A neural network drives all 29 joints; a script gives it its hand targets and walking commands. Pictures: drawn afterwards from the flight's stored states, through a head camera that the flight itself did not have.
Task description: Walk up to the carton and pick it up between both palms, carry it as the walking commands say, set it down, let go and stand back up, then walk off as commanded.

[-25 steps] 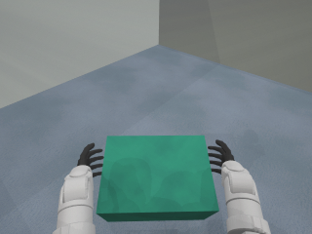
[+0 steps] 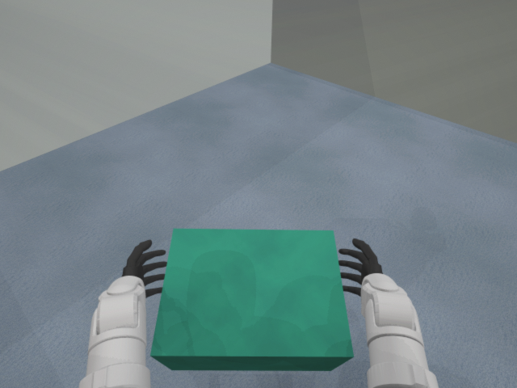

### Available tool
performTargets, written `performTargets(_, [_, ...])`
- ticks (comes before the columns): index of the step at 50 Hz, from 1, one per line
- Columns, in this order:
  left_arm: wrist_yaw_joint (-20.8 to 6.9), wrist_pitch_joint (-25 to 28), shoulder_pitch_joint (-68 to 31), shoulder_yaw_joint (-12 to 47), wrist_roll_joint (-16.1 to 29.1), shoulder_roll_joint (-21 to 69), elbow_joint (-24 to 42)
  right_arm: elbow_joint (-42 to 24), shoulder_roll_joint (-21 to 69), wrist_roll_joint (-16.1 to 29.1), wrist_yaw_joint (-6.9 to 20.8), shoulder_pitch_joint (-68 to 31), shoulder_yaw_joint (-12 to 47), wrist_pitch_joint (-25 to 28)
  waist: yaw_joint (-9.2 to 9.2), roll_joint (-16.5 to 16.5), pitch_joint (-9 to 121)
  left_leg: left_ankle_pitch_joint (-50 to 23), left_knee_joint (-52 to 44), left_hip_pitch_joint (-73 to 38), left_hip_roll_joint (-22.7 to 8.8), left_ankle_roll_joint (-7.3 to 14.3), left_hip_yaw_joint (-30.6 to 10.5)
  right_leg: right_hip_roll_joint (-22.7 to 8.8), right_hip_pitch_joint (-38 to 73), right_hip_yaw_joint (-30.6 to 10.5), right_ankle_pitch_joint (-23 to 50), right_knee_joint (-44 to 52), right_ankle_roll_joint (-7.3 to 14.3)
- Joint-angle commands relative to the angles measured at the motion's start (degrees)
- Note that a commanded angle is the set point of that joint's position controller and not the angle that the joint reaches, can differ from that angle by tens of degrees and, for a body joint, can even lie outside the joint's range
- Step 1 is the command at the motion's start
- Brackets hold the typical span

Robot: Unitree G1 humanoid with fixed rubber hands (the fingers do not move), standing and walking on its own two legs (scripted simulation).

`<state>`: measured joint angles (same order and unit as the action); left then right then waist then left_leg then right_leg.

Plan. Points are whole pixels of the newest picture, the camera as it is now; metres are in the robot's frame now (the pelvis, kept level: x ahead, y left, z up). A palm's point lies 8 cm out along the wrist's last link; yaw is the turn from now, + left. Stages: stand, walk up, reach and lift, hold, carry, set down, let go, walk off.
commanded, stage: set down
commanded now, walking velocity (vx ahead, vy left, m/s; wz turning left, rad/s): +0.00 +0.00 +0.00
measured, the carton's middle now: (252, 300) +0.31 +0.02 -0.07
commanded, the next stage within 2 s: none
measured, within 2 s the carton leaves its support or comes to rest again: neither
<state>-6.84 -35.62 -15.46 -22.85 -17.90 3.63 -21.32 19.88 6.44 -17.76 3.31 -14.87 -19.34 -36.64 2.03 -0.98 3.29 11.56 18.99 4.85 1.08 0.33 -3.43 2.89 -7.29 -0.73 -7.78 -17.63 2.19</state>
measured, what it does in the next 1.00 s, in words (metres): lowers itself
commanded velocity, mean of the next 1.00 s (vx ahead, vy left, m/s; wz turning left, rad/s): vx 0.00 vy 0.00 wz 0.00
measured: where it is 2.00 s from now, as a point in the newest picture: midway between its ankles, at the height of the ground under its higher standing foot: outside the picture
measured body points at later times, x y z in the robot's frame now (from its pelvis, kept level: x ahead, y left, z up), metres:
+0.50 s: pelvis +0.00 +0.02 -0.02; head +0.06 +0.01 +0.43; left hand +0.30 +0.21 -0.06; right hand +0.31 -0.17 -0.06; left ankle -0.01 +0.12 -0.75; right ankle +0.02 -0.09 -0.75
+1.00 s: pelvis -0.06 +0.01 -0.08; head +0.12 +0.00 +0.33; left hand +0.33 +0.21 -0.15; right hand +0.34 -0.18 -0.15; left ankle -0.01 +0.12 -0.75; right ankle +0.02 -0.10 -0.75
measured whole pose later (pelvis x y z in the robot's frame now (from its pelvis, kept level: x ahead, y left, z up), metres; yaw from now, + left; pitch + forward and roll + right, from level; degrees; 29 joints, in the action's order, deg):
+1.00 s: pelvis -0.06 +0.01 -0.08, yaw -1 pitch +28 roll +1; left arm -4.3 -20.7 -33.1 -27.7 -13.5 1.3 -29.6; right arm 31.2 0.9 -14.2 2.3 -34.8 -24.2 -21.1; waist 1.1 0.4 6.1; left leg 19.4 54.7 63.2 3.5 0.3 -1.7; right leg 3.3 -66.2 -3.2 -14.9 -53.3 0.8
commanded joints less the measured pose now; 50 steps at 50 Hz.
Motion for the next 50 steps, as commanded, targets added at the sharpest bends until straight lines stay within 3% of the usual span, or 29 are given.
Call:
performTargets(1, [-15.5, 2.9, -29.8, 29.8, 14.4, 46.1, 0.0, -0.1, 47.3, 15.0, 15.3, -29.7, 30.4, 3.6, -0.44, 0.5, 12.6, -5.8, -3.0, 7.7, 2.0, 1.7, -0.7, -0.2, 11.2, -4.6, 6.8, 0.1, -1.8])
performTargets(9, [-13.4, 7.4, -25.8, 31.7, 15.1, 45.6, 0.5, 1.4, 45.0, 15.5, 14.4, -26.1, 30.8, 8.3, 0.04, 0.0, 17.9, -15.9, 1.4, 9.4, 1.9, 0.7, -1.9, 0.5, 8.1, -5.0, 16.8, -4.5, -1.6])
performTargets(17, [-11.5, 12.0, -25.2, 31.8, 14.8, 44.9, -1.2, 4.9, 42.5, 14.1, 14.6, -26.4, 28.7, 13.0, -0.49, 0.1, 22.2, -20.0, 7.1, 12.5, 2.0, -0.1, -2.6, 0.8, 0.3, -4.8, 18.0, -9.3, -1.2])
performTargets(32, [-10.3, 16.8, -34.8, 28.1, 13.0, 44.3, -5.5, 11.0, 41.2, 11.4, 15.4, -35.8, 24.8, 17.4, -1.38, 0.5, 29.8, -13.0, 17.9, 25.8, 2.8, -0.1, -1.5, 1.7, -17.0, -3.8, 10.7, -21.1, -0.4])
performTargets(50, [-14.9, 16.1, -51.4, 27.1, 14.0, 45.7, -8.7, 11.4, 46.3, 13.4, 15.9, -51.7, 27.1, 16.9, -0.15, 2.3, 46.8, -1.2, 31.6, 47.2, 4.5, 0.3, 2.5, 2.3, -30.4, -2.5, 1.2, -34.3, -1.5])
